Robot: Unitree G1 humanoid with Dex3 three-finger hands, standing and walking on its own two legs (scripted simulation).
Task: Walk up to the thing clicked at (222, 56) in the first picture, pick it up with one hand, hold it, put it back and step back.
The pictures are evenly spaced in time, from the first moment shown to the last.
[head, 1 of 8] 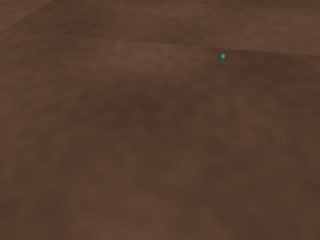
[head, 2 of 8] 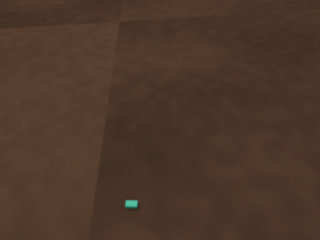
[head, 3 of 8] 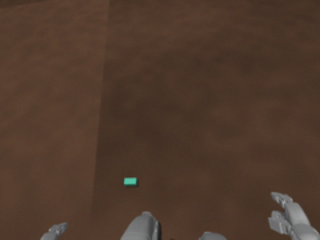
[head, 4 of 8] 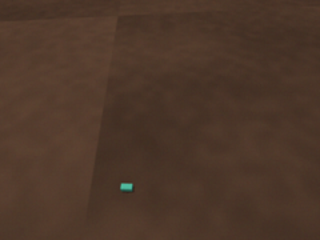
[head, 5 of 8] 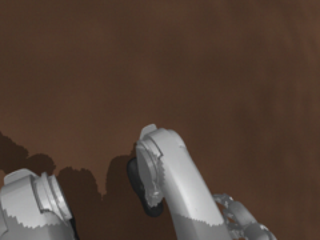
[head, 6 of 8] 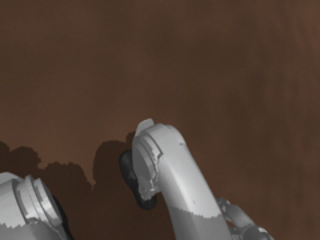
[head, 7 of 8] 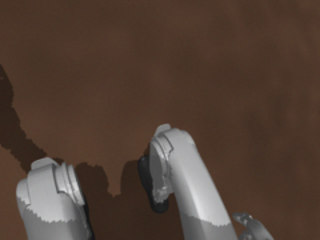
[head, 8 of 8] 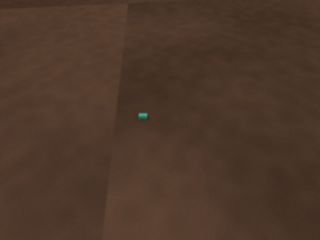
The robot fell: no
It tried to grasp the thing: no
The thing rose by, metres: 0.00
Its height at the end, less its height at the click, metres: +0.00
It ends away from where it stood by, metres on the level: 0.00
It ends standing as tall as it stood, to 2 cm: yes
